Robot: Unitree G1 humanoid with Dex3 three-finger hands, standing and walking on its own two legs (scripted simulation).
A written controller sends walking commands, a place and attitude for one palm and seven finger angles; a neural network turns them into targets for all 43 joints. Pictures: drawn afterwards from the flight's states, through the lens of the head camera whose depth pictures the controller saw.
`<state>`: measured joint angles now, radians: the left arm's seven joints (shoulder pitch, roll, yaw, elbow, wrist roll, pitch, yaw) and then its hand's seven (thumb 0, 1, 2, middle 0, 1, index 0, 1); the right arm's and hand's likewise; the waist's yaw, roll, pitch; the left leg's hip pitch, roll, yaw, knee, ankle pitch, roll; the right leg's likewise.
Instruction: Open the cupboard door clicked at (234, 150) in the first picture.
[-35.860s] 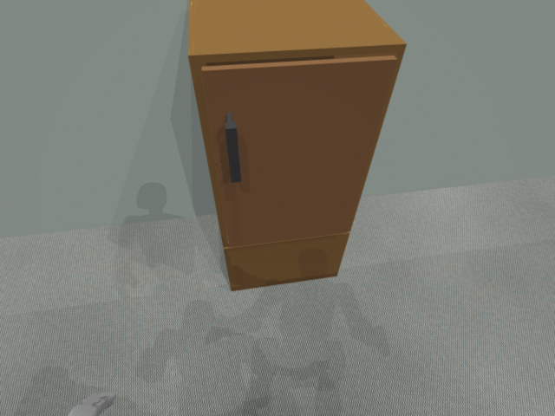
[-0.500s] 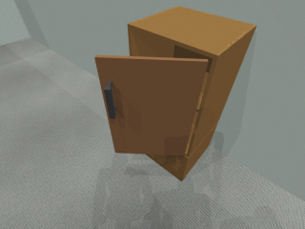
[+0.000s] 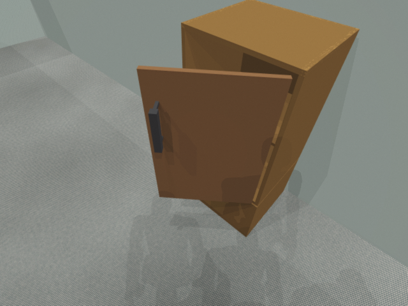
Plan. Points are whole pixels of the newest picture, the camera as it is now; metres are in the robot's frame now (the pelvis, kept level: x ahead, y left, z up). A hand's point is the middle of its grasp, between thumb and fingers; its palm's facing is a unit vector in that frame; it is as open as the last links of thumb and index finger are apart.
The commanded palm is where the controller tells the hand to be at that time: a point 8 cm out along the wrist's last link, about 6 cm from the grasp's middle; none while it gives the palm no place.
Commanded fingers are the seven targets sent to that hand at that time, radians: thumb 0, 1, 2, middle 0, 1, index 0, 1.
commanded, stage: look again from close up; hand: left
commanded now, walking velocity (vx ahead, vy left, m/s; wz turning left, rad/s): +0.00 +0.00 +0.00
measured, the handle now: (157, 127) +0.59 +0.18 -0.01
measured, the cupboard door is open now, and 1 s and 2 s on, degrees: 38 38 38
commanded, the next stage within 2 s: raise the hand with hooked fingers in 0.48 s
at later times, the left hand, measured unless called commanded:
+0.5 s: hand out of the picture +0.01 +0.15 -0.18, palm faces +0.02 -0.99 -0.15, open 7.4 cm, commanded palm none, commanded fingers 0.00 0.90 0.90 -0.20 -0.30 -0.20 -0.30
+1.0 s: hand (143, 269) +0.21 +0.14 -0.06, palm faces -0.01 -1.00 +0.03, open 8.5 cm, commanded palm +0.17 +0.23 -0.05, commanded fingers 0.00 0.39 0.68 -0.24 -0.63 -0.24 -0.63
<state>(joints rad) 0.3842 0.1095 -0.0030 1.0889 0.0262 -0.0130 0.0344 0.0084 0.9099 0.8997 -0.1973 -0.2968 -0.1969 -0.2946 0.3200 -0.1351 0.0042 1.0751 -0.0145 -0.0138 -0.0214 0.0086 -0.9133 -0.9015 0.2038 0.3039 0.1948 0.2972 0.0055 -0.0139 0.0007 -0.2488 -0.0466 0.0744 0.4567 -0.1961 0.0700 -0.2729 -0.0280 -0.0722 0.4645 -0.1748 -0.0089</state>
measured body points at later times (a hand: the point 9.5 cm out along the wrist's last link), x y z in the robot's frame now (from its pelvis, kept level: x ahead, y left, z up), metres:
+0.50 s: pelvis +0.02 +0.00 +0.00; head +0.03 +0.01 +0.45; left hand +0.01 +0.20 -0.16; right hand +0.01 -0.21 -0.15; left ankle +0.03 +0.07 -0.74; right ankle +0.05 -0.12 -0.74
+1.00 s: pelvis +0.02 -0.02 -0.07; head +0.06 +0.01 +0.38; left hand +0.20 +0.20 -0.06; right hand +0.24 -0.28 -0.08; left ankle +0.04 +0.07 -0.74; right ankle +0.05 -0.12 -0.74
